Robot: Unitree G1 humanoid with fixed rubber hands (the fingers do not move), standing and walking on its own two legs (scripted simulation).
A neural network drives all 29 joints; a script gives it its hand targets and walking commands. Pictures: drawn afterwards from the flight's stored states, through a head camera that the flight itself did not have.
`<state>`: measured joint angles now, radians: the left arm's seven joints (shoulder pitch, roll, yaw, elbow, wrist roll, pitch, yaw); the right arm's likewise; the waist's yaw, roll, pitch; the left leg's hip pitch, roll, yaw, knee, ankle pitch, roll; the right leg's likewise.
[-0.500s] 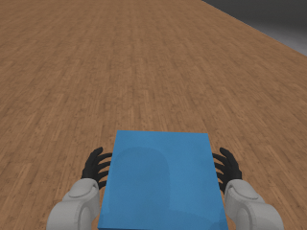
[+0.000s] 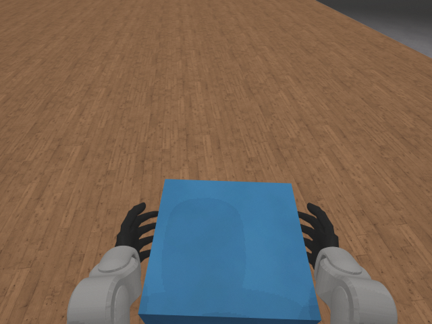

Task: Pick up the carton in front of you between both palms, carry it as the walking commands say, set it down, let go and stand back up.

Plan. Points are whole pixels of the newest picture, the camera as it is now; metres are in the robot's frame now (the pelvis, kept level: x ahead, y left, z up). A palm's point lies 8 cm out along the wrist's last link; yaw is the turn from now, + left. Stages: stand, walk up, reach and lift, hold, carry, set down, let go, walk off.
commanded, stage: carry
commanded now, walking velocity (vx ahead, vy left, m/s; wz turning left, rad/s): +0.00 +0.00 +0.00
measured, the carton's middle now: (224, 270) +0.24 +0.00 +0.03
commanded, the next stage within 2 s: hold in 1.58 s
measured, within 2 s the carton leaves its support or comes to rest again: neither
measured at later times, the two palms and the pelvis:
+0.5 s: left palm (139, 250) +0.28 +0.16 +0.03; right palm (298, 243) +0.29 -0.14 +0.03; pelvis +0.02 +0.00 -0.01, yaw +2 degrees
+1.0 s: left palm (130, 261) +0.26 +0.17 +0.03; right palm (295, 253) +0.27 -0.13 +0.03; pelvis -0.02 +0.01 +0.00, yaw +2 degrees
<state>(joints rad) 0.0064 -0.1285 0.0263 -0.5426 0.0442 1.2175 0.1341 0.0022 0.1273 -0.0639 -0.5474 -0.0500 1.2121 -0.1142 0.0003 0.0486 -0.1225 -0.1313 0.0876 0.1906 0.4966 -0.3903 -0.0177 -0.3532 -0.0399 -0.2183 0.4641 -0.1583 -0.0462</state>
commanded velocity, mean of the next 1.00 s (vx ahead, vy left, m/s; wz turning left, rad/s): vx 0.00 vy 0.00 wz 0.00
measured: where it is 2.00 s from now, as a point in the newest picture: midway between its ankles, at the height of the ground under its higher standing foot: outside the picture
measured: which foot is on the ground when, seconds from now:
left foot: down 0.00-1.00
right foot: down 0.00-1.00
